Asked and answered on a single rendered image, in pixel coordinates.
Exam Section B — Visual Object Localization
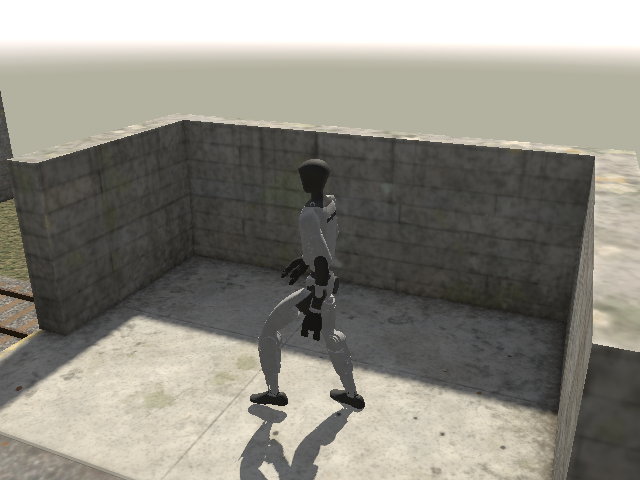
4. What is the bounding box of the robot left hand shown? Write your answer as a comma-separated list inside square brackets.
[301, 311, 322, 341]

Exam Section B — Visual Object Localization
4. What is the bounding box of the left robot thigh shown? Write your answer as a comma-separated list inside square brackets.
[261, 288, 314, 349]

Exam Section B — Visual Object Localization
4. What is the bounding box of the robot torso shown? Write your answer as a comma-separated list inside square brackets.
[299, 200, 336, 299]

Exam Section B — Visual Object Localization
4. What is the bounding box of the right robot upper arm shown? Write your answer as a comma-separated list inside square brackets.
[326, 195, 339, 239]

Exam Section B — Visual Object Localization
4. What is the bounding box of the robot right hand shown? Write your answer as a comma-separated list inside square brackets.
[281, 255, 309, 285]

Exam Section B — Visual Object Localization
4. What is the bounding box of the left robot upper arm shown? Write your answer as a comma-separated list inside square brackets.
[299, 208, 332, 267]

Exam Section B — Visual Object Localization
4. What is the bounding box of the robot left forearm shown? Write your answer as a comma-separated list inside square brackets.
[309, 256, 331, 314]

